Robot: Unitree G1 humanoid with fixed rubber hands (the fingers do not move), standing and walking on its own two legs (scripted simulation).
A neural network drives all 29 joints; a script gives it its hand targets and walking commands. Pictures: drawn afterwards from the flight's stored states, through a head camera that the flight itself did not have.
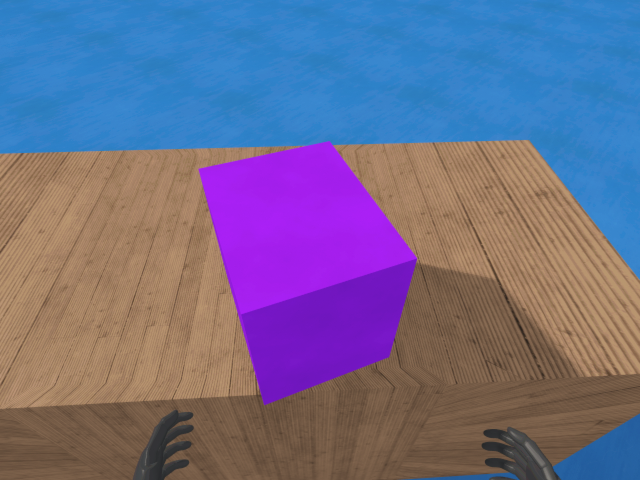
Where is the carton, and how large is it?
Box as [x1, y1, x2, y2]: [199, 141, 416, 404]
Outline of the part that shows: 329,141 199,169 226,273 264,404 387,357 389,355 416,260 416,257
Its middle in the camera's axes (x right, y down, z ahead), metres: -0.04 +0.05 +0.62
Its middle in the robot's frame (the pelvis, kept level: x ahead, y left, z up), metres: +0.45 +0.06 -0.01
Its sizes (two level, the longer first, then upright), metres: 0.279 0.218 0.255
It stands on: a pedestal, 0.64 m high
